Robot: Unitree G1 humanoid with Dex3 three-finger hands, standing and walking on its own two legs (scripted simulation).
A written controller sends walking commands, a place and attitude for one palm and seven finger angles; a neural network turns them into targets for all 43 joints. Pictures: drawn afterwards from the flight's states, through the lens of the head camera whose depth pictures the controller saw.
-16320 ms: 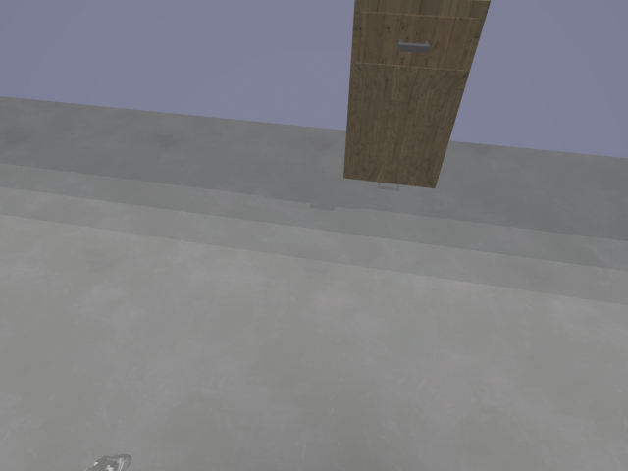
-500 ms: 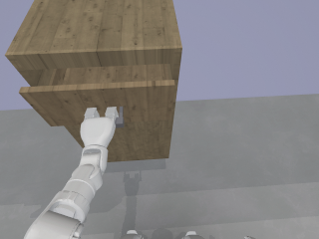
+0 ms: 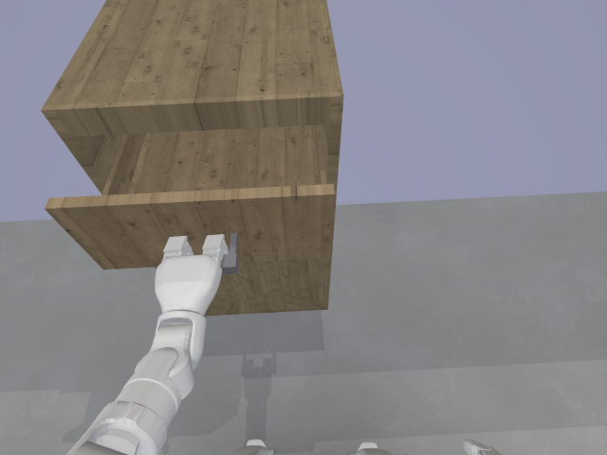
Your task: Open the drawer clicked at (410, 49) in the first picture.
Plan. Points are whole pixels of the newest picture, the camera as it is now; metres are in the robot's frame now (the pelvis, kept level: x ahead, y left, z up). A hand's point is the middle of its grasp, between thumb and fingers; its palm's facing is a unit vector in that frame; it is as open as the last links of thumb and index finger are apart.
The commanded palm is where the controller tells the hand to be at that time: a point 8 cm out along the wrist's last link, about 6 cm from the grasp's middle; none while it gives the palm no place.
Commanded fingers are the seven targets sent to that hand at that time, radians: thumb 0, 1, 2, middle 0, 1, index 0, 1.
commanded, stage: pull the drawer open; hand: left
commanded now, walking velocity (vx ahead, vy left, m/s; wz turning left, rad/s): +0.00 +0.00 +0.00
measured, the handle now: (203, 253) +0.42 +0.17 -0.03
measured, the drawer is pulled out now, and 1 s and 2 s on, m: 0.15 0.25 0.30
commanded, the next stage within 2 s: open the thumb to release the handle in 1.54 s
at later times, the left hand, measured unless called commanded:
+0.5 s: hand (198, 320) +0.31 +0.17 -0.05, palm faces -0.02 -0.07 -1.00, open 5.9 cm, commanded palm +0.27 +0.17 +0.00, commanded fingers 0.00 0.90 0.90 -0.40 -1.35 -0.40 -1.35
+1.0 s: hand (194, 363) +0.25 +0.16 -0.05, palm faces -0.01 -0.10 -1.00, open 5.9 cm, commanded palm +0.21 +0.16 +0.00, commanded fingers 0.00 0.90 0.90 -0.40 -1.35 -0.40 -1.35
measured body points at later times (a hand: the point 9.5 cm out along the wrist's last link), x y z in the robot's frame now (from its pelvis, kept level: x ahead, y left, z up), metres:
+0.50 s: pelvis +0.00 +0.00 +0.00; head +0.06 -0.02 +0.45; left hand +0.31 +0.17 +0.01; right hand +0.14 -0.25 -0.13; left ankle +0.00 +0.11 -0.68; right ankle +0.00 -0.11 -0.68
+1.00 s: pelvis +0.01 -0.01 +0.00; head +0.06 -0.03 +0.45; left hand +0.25 +0.16 +0.01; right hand +0.21 -0.23 -0.11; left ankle +0.00 +0.11 -0.68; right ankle +0.00 -0.11 -0.68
